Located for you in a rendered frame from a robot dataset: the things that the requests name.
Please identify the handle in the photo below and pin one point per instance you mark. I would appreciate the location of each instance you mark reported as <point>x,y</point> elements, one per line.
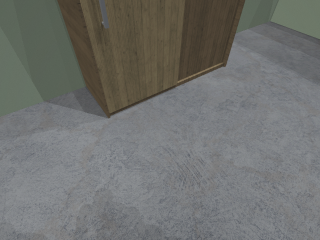
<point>104,14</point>

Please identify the wardrobe door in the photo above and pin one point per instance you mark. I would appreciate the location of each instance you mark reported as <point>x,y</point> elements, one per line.
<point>139,54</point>
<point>207,26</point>

